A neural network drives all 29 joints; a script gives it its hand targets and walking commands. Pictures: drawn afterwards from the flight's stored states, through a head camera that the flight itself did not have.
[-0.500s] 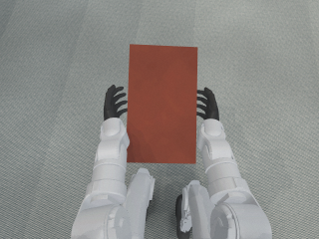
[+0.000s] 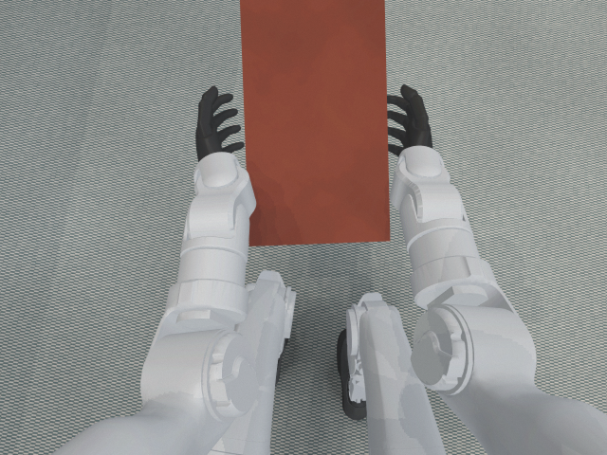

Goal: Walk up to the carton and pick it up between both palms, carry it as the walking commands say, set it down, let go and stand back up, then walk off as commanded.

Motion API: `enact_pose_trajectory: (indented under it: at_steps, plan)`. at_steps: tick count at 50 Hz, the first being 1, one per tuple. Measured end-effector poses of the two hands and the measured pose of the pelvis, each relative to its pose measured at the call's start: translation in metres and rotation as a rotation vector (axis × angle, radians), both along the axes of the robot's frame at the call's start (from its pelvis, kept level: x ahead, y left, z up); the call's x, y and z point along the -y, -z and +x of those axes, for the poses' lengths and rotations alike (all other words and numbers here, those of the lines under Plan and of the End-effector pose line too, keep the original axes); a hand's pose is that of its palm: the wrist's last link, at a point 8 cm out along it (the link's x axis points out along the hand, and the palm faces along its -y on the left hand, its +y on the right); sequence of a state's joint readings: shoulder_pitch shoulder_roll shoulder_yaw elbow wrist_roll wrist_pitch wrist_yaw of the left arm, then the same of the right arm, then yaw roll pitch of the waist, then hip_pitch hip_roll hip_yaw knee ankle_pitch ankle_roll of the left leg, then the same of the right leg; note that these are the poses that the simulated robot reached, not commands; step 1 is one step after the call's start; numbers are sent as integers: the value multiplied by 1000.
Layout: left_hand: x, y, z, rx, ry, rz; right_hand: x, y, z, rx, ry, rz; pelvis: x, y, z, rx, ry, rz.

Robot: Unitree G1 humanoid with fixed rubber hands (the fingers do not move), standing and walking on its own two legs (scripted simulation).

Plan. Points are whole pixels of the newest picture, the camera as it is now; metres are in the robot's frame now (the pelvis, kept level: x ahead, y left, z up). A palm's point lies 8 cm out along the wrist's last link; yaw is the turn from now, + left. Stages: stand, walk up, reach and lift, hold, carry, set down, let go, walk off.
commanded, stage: set down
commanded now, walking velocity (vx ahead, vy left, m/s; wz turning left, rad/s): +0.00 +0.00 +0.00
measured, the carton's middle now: (308, 140) +0.52 +0.06 -0.14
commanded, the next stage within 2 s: none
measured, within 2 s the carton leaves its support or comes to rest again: rests again in 2.00 s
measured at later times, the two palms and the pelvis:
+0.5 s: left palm (228, 156) +0.47 +0.18 -0.14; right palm (392, 156) +0.51 -0.07 -0.14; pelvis +0.00 -0.03 -0.05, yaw +1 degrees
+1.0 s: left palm (235, 160) +0.50 +0.18 -0.24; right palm (374, 161) +0.54 -0.06 -0.24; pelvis -0.03 -0.02 -0.12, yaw +0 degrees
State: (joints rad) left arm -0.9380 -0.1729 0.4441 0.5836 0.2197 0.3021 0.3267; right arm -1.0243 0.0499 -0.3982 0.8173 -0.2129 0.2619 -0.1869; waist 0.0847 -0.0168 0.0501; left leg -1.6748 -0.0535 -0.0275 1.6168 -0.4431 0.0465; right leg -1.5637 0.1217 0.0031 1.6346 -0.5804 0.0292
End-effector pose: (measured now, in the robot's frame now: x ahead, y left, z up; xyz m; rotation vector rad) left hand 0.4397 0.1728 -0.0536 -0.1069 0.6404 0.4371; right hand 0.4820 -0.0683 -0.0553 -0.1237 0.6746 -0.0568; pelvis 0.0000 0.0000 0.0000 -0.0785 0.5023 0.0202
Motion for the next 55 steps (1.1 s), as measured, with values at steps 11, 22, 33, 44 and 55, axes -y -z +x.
enact_pose_trajectory:
  at_steps: [11, 22, 33, 44, 55]
  plan:
    - [-5, 29, 13, -13, 17, 28, -5, 33, 11, -9, 10, 15, 12, 19, 1, -46, -5, 19]
    - [-6, 73, 27, -31, 42, 34, -5, 75, 24, -22, 15, 7, 24, 43, 0, -82, -4, 27]
    - [-7, 135, 45, 24, 32, 20, -6, 139, 39, 23, 31, 27, 29, 65, -21, 80, 3, 44]
    - [-10, 177, 52, -24, 35, 7, -9, 177, 44, -19, 24, -20, 22, 105, -23, 59, 4, 13]
    - [-10, 200, 69, -44, 48, 24, -9, 201, 61, -37, 11, -31, 14, 126, -25, 37, 6, 8]
